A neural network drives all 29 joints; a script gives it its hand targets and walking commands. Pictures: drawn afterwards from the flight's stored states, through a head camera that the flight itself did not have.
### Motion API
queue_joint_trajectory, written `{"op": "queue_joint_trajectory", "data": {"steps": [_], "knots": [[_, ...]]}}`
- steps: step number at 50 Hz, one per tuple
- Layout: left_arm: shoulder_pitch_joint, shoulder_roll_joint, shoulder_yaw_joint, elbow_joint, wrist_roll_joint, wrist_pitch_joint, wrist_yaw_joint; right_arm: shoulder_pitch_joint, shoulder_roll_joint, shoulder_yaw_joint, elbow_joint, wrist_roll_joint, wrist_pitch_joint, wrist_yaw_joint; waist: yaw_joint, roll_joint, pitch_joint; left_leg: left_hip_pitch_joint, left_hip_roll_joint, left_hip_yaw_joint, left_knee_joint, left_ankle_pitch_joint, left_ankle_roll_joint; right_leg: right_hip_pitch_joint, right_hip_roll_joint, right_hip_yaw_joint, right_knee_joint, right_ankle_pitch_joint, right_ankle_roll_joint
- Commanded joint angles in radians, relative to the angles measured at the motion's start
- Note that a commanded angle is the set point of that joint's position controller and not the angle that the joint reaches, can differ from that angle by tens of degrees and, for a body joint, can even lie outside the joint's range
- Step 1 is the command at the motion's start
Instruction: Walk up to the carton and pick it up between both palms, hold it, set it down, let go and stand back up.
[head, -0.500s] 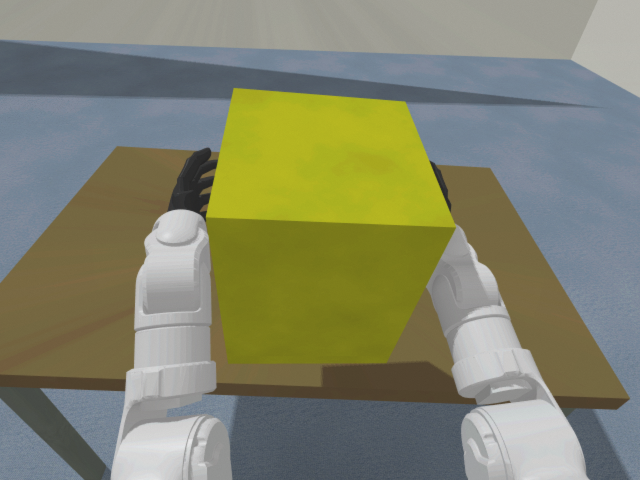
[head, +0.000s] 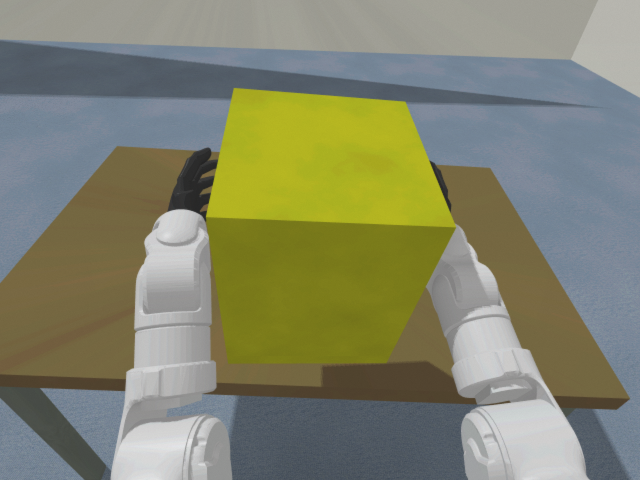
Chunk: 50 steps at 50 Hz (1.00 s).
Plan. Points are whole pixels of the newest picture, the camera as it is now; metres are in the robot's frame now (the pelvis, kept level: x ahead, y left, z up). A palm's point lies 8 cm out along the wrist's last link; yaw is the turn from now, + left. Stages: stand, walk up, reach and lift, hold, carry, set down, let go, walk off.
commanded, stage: hold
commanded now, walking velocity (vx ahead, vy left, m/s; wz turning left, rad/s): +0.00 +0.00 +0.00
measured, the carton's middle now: (315, 234) +0.36 -0.01 +0.17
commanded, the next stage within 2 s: set down in 0.54 s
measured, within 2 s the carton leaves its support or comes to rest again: neither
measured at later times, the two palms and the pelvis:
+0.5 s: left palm (188, 215) +0.36 +0.14 +0.20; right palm (431, 221) +0.36 -0.15 +0.18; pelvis +0.00 +0.00 +0.00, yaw +0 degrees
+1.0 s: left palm (206, 210) +0.39 +0.13 +0.18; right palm (432, 237) +0.37 -0.16 +0.15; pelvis +0.01 +0.00 +0.00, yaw +0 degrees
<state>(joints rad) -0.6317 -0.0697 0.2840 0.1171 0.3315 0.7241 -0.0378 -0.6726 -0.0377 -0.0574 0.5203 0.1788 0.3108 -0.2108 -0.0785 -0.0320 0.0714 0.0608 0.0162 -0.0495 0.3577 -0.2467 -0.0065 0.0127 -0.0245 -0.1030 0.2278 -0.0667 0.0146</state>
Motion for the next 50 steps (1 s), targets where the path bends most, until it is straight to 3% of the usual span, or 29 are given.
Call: {"op": "queue_joint_trajectory", "data": {"steps": [1,27,30,33,37,40,45,50], "knots": [[-0.628,-0.521,-0.469,-0.061,-0.139,-0.053,-0.144,-0.777,0.611,0.395,-0.316,0.069,-0.057,0.097,-0.009,0.047,-0.369,-0.169,-0.084,0.071,-0.067,0.299,-0.038,0.315,0.085,-0.008,0.045,0.110,0.007],[-0.627,-0.521,-0.470,-0.064,-0.141,-0.053,-0.144,-0.776,0.611,0.397,-0.318,0.071,-0.056,0.096,-0.010,0.048,-0.371,-0.167,-0.084,0.070,-0.066,0.303,-0.039,0.315,0.085,-0.008,0.045,0.113,0.007],[-0.664,-0.569,-0.520,-0.108,-0.179,-0.077,-0.136,-0.800,0.608,0.427,-0.354,0.080,-0.074,0.114,-0.010,0.084,-0.433,-0.109,-0.093,0.060,-0.040,0.382,-0.048,0.278,0.087,-0.013,0.044,0.147,-0.003],[-0.668,-0.553,-0.487,-0.072,-0.161,-0.098,-0.133,-0.795,0.591,0.390,-0.311,0.051,-0.092,0.123,-0.013,0.072,-0.392,-0.120,-0.089,0.062,-0.054,0.333,-0.048,0.257,0.087,-0.019,0.036,0.104,-0.005],[-0.651,-0.512,-0.382,0.059,-0.092,-0.143,-0.159,-0.770,0.570,0.289,-0.198,-0.050,-0.159,0.145,-0.001,0.036,-0.287,-0.190,-0.076,0.080,-0.122,0.154,-0.024,0.256,0.072,-0.036,0.018,-0.018,-0.002],[-0.616,-0.492,-0.329,0.140,-0.050,-0.201,-0.180,-0.746,0.556,0.222,-0.150,-0.131,-0.255,0.163,0.005,0.024,-0.259,-0.212,-0.066,0.098,-0.151,0.097,-0.011,0.275,0.066,-0.053,0.013,-0.043,0.002],[-0.542,-0.487,-0.318,0.217,-0.031,-0.300,-0.184,-0.708,0.528,0.181,-0.118,-0.211,-0.403,0.174,0.011,0.000,-0.274,-0.185,-0.063,0.117,-0.138,0.137,-0.011,0.285,0.058,-0.065,0.003,-0.008,0.004],[-0.496,-0.503,-0.372,0.204,-0.054,-0.359,-0.163,-0.704,0.523,0.240,-0.164,-0.209,-0.484,0.159,0.027,-0.017,-0.365,-0.162,-0.069,0.123,-0.093,0.258,-0.022,0.327,0.057,-0.060,0.025,0.157,0.014]]}}
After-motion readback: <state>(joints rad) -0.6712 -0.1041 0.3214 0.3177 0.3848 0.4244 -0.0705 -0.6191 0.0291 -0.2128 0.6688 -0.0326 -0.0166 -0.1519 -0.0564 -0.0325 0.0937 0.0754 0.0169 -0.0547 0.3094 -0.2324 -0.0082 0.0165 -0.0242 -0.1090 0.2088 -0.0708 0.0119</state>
